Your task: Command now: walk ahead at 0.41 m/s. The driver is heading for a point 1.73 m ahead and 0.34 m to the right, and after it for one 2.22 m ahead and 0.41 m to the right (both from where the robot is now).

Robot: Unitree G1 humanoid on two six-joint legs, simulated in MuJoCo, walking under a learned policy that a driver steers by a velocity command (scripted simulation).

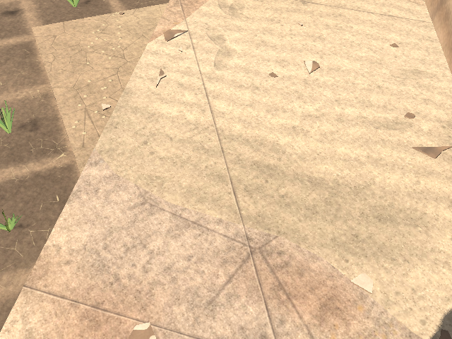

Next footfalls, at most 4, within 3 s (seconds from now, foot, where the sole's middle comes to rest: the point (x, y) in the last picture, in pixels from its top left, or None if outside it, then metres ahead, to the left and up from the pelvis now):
0.32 right None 0.31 -0.07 -0.78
0.68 left None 0.26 0.12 -0.78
1.52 left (210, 288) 0.69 0.05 -0.78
2.08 right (259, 214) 0.99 -0.12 -0.78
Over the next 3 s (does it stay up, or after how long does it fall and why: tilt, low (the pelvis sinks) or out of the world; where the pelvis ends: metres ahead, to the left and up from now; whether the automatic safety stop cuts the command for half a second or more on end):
stays up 1.33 -0.16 0.00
